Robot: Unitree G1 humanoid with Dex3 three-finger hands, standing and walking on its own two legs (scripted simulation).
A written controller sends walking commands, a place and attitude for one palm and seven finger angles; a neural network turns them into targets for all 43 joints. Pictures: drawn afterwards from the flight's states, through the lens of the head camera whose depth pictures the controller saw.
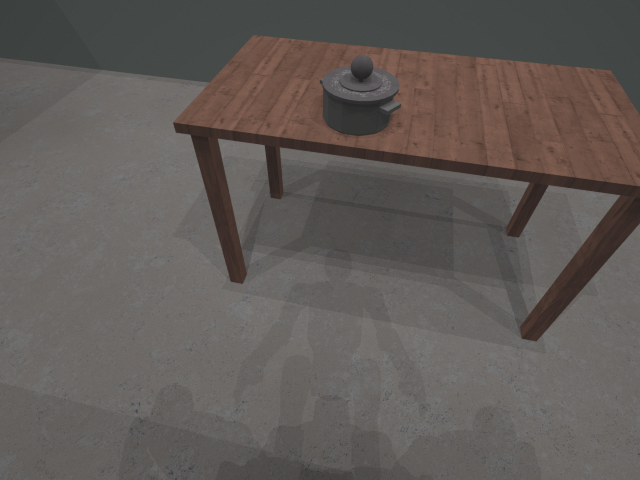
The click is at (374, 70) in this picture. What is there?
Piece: lid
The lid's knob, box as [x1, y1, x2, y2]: [351, 55, 372, 78]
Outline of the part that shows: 359,55 353,59 351,63 351,71 353,75 357,78 365,78 371,73 372,62 367,56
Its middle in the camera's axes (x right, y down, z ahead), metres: +0.10 -0.41 +0.92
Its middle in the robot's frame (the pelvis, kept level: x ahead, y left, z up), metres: +0.98 -0.05 +0.08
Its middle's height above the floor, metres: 0.85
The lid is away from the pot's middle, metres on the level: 0.00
